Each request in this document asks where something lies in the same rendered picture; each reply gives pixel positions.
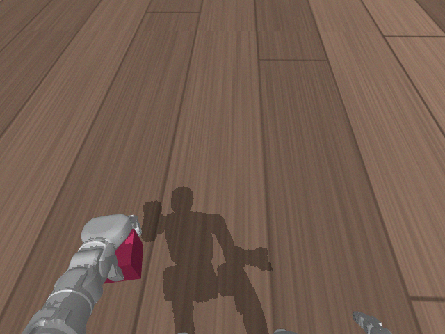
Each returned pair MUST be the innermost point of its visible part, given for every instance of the left robot arm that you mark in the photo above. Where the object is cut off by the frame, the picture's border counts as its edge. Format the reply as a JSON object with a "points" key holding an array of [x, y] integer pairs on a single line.
{"points": [[75, 293]]}

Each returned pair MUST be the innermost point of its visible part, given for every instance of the right robot hand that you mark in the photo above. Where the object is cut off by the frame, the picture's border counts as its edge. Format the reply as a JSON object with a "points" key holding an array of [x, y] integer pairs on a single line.
{"points": [[370, 324]]}

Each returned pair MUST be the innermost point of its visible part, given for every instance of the cube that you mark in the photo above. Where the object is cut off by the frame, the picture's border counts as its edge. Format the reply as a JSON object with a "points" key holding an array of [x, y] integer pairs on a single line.
{"points": [[130, 256]]}

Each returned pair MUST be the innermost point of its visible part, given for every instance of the left robot hand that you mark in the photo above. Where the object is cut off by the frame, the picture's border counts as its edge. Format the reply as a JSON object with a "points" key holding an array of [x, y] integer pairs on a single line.
{"points": [[114, 229]]}

